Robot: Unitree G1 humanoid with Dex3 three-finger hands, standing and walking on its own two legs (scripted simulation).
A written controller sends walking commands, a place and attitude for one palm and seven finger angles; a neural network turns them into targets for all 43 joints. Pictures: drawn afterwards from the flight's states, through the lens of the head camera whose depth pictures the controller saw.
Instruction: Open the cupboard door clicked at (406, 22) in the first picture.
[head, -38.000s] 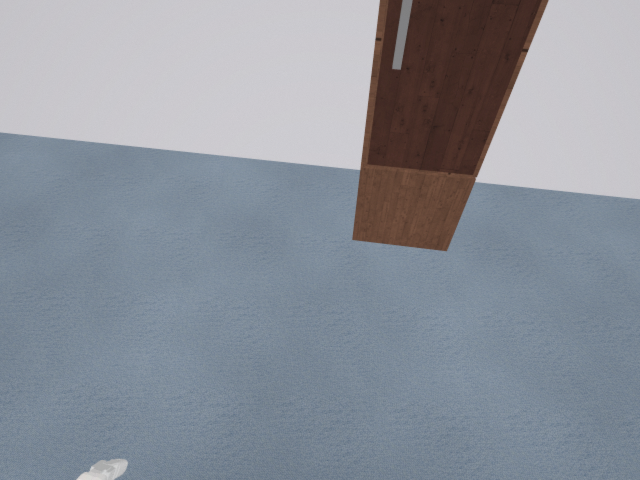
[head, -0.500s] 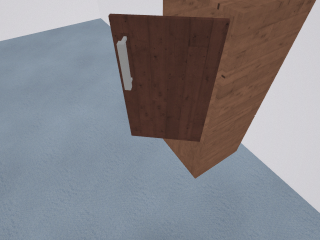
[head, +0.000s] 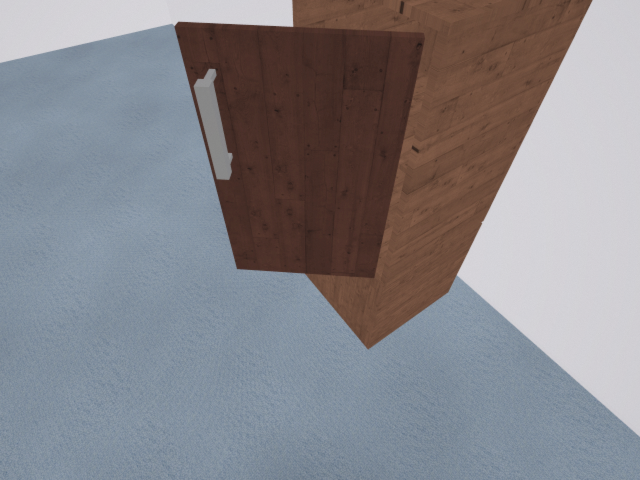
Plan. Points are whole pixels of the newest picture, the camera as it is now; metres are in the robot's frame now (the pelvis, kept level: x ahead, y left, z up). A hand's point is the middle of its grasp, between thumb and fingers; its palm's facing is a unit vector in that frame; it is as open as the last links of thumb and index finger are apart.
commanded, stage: look again from close up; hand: left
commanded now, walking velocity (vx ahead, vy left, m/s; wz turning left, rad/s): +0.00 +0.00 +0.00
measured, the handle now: (217, 127) +0.62 +0.21 +0.10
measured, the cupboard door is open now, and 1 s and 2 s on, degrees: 50 50 50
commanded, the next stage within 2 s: shuffle to correct the standing spot in 0.24 s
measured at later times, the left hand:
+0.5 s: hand out of the picture +0.02 +0.14 -0.18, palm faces +0.04 -0.98 -0.19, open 7.4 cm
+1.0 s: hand out of the picture +0.12 +0.18 -0.17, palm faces +0.03 -0.97 -0.24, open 7.3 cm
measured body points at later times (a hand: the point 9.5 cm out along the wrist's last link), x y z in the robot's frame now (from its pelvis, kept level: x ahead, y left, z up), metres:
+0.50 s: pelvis +0.02 -0.03 +0.00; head +0.03 -0.03 +0.45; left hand +0.02 +0.20 -0.16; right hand +0.03 -0.26 -0.16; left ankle +0.01 +0.10 -0.74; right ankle -0.01 -0.14 -0.74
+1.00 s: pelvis +0.07 -0.01 +0.00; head +0.10 -0.01 +0.45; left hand +0.12 +0.23 -0.15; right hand +0.07 -0.22 -0.17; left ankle +0.02 +0.10 -0.74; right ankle +0.05 -0.11 -0.74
